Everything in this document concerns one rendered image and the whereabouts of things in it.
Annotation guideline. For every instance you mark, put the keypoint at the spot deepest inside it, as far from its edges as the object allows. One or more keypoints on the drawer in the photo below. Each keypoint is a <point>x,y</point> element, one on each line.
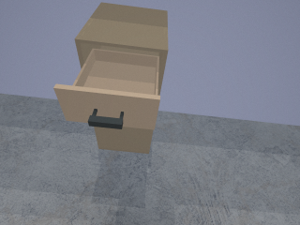
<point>113,82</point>

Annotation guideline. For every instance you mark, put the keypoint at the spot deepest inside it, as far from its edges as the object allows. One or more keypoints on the cabinet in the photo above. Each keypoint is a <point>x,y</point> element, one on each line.
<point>126,29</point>

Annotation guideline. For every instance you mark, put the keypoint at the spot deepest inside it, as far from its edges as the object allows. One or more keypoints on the handle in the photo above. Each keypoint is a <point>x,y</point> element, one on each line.
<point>105,122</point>

